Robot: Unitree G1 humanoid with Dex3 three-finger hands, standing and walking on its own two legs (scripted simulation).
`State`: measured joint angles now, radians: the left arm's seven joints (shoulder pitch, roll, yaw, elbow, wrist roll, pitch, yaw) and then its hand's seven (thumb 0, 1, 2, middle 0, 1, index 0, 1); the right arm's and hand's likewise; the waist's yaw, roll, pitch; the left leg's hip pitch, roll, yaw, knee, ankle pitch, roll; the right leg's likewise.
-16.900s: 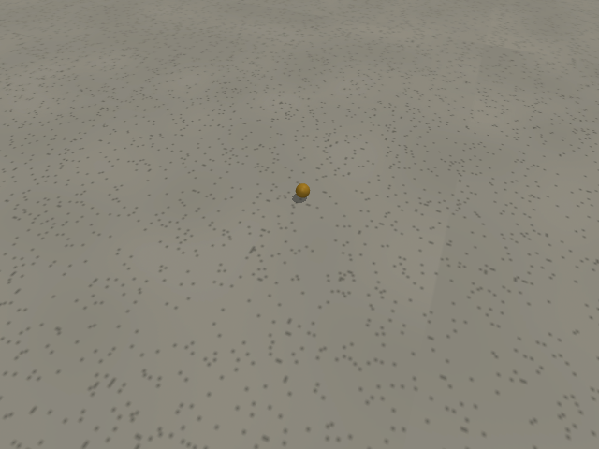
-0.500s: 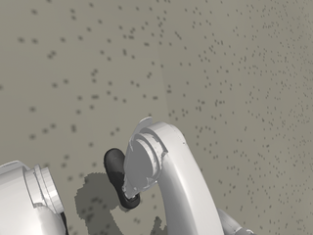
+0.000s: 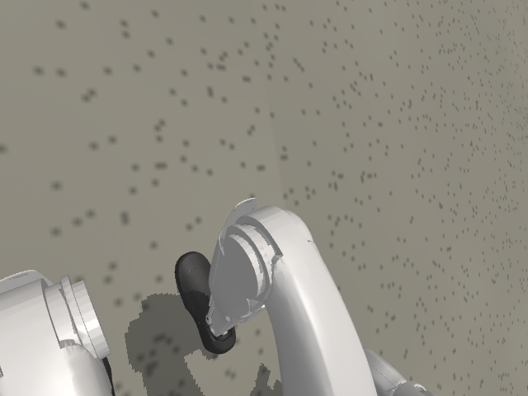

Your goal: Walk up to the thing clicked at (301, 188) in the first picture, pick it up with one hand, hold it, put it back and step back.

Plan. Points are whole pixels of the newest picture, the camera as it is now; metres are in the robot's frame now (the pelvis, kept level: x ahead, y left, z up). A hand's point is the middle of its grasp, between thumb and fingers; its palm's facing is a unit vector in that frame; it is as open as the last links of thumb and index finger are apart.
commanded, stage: close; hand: left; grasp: from above
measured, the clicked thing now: out of the picture +0.46 +0.36 -0.28
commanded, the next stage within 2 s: settle in 0.82 s
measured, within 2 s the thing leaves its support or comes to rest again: leaves its support in 1.16 s
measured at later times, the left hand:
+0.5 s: hand out of the picture +0.44 +0.35 -0.26, palm faces -0.46 -0.16 -0.87, open 9.1 cm
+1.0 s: hand out of the picture +0.44 +0.36 -0.26, palm faces -0.45 -0.16 -0.88, open 8.8 cm
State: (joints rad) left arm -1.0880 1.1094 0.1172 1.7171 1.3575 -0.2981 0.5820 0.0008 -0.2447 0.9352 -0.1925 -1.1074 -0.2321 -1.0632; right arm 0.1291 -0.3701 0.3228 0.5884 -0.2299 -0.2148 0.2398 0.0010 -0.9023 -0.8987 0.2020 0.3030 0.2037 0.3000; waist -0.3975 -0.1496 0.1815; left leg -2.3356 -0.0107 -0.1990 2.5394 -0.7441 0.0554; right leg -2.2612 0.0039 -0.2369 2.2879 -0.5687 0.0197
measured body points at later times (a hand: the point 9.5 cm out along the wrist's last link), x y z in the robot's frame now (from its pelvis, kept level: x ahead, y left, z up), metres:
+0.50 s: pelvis +0.00 +0.00 +0.00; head +0.29 +0.14 +0.31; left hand +0.46 +0.35 -0.21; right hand +0.06 -0.25 -0.04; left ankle +0.06 +0.11 -0.28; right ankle +0.14 -0.11 -0.28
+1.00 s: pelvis +0.00 +0.00 +0.00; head +0.29 +0.15 +0.31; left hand +0.46 +0.36 -0.21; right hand +0.06 -0.25 -0.04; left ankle +0.06 +0.11 -0.28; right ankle +0.14 -0.11 -0.28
